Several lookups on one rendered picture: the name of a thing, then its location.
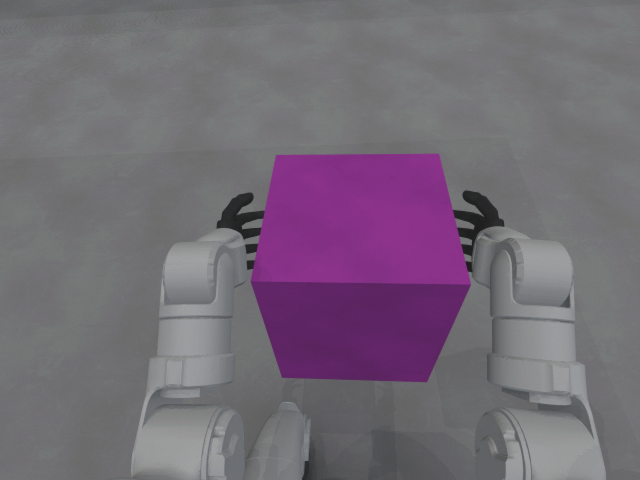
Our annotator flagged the right robot upper arm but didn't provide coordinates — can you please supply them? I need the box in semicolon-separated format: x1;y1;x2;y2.
474;407;605;480

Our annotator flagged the carton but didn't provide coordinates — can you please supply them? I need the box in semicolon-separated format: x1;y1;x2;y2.
251;154;471;382

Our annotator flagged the robot right hand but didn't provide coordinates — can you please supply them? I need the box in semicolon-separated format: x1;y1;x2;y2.
453;191;504;272

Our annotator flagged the robot left forearm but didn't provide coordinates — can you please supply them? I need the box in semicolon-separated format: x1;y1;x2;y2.
131;228;248;477

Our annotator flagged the robot left thigh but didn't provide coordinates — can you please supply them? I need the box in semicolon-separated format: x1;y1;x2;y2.
242;410;311;480

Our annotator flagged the left robot upper arm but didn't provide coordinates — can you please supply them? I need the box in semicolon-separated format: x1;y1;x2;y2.
107;404;245;480

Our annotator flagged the robot right forearm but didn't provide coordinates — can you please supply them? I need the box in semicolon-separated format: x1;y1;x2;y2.
472;226;606;480

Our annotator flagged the robot left hand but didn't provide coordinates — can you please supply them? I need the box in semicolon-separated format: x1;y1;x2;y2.
217;193;265;270

